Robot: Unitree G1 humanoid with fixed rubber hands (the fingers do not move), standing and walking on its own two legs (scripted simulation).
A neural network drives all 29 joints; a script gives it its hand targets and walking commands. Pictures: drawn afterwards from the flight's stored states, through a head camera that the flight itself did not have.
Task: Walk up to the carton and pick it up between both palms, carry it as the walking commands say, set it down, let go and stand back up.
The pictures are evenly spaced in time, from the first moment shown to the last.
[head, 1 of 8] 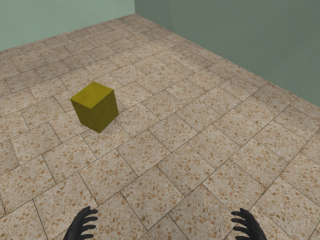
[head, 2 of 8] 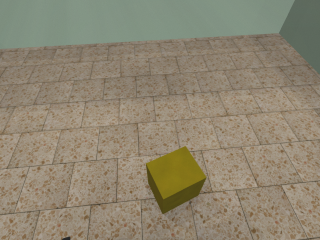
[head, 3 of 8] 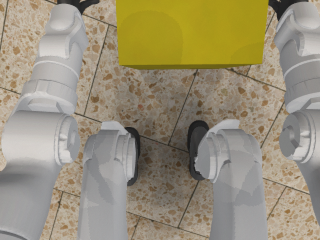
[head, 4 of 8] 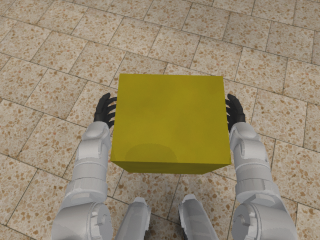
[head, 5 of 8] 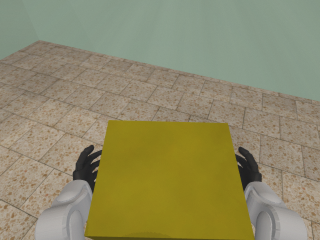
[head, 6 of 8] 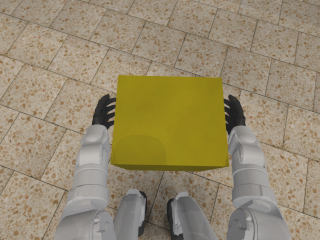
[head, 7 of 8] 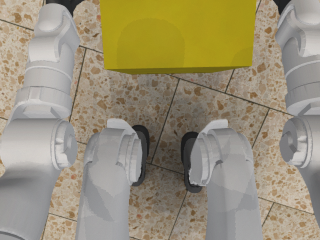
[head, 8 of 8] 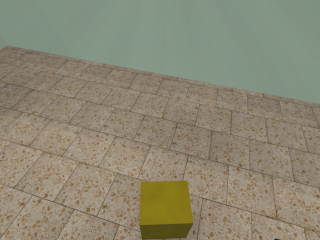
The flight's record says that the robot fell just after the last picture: no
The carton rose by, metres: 0.66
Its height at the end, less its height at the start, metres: +0.00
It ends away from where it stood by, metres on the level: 0.38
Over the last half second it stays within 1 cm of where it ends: yes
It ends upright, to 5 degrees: yes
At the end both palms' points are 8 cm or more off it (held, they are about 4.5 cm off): yes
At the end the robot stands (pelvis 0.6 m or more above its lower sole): yes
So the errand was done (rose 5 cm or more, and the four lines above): yes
